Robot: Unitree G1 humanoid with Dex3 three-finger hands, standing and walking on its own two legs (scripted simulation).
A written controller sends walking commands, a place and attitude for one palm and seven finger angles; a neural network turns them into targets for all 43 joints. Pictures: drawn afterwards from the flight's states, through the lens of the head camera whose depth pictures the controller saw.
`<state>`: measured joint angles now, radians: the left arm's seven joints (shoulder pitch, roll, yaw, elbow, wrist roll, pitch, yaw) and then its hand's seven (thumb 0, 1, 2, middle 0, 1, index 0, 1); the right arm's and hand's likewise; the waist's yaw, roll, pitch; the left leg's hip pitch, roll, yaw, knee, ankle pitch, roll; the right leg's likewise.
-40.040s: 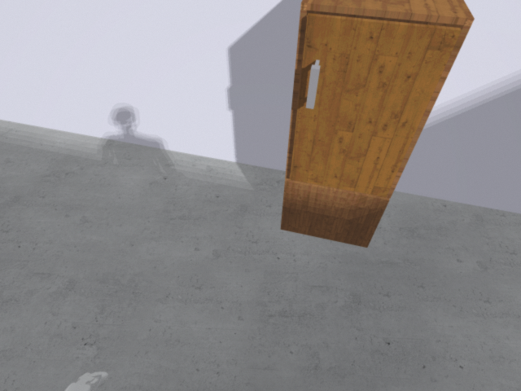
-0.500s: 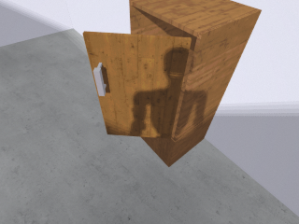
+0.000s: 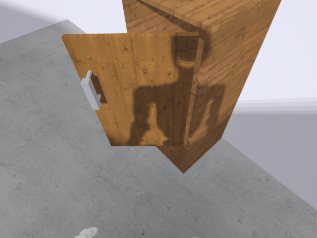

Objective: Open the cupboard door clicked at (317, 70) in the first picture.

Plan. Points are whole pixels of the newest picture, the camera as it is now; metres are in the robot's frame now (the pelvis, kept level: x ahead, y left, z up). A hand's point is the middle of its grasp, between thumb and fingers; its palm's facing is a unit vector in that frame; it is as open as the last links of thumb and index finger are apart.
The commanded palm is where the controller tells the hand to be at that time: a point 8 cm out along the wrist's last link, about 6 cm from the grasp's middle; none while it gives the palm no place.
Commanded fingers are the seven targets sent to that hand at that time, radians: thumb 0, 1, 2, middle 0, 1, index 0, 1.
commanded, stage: come to a stop and stand still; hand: left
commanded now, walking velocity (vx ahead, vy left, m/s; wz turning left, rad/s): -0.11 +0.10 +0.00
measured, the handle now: (93, 90) +0.54 +0.24 +0.03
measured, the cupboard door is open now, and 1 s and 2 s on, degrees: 47 47 47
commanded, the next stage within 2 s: look again from close up in 0.72 s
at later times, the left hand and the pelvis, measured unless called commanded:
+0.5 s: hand out of the picture -0.01 +0.27 -0.17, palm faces +0.01 -0.96 -0.28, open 7.3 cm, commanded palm none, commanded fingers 0.00 0.90 0.90 -0.20 -0.30 -0.20 -0.30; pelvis -0.01 +0.06 +0.00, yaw -1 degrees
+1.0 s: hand out of the picture +0.09 +0.26 -0.13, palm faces -0.06 -0.94 -0.35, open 7.3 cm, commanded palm none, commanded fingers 0.00 0.90 0.90 -0.20 -0.30 -0.20 -0.30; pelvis -0.01 +0.03 +0.01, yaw -2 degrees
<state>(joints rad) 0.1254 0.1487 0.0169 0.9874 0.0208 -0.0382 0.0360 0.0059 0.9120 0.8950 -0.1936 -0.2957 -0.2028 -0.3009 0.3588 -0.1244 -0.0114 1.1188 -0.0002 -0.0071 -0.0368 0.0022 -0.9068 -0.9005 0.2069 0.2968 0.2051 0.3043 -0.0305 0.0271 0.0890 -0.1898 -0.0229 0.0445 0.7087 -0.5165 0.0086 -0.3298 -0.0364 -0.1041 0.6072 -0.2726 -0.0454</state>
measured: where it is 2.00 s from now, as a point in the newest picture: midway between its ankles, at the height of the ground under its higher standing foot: outside the picture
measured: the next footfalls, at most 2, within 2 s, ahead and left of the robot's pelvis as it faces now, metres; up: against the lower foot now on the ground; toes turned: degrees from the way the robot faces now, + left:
left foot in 0.24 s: +0.03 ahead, +0.14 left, +0.00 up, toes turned +2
